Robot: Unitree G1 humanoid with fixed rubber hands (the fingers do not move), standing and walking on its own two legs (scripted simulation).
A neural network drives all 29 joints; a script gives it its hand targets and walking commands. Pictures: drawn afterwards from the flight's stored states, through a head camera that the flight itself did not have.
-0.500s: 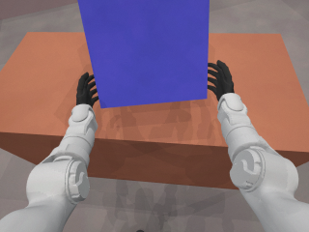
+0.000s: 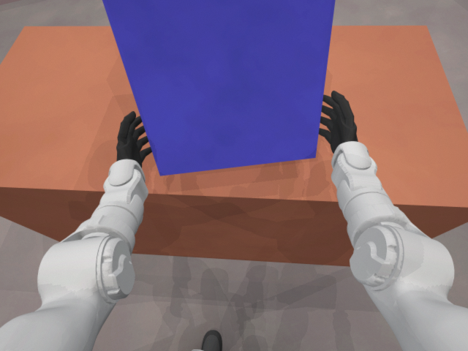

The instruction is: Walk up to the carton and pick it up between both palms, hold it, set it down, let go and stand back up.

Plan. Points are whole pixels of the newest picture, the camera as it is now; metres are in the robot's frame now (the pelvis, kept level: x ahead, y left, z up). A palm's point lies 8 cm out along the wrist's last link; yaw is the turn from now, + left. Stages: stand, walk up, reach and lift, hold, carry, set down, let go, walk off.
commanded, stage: set down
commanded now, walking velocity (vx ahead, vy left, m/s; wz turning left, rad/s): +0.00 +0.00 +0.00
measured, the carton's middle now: (225, 58) +0.61 +0.07 +0.09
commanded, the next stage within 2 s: none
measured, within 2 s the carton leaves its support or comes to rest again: rests again in 0.26 s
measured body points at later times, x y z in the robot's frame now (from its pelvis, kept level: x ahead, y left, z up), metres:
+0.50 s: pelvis -0.02 +0.02 -0.01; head +0.15 +0.00 +0.40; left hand +0.45 +0.25 +0.00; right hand +0.50 -0.16 +0.00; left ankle +0.01 +0.13 -0.72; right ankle -0.07 -0.05 -0.72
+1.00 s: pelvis -0.04 +0.01 -0.02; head +0.17 -0.03 +0.38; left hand +0.44 +0.24 +0.00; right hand +0.49 -0.19 -0.05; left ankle +0.01 +0.13 -0.72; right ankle -0.07 -0.05 -0.72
